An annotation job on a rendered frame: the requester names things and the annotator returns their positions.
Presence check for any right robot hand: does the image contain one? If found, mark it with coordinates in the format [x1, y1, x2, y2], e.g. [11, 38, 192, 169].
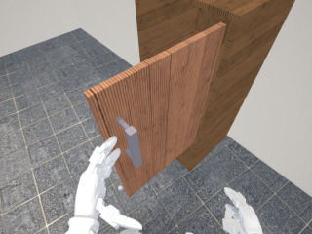
[222, 187, 263, 234]

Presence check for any cupboard door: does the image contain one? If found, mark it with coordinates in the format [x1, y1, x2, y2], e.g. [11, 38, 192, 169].
[83, 22, 226, 198]

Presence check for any left robot hand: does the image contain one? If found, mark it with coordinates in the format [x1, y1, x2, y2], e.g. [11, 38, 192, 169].
[74, 136, 142, 231]

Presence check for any handle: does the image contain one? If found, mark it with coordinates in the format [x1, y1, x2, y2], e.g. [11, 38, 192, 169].
[116, 116, 142, 168]

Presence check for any robot left forearm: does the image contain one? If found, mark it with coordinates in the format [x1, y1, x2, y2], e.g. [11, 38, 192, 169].
[65, 215, 100, 234]

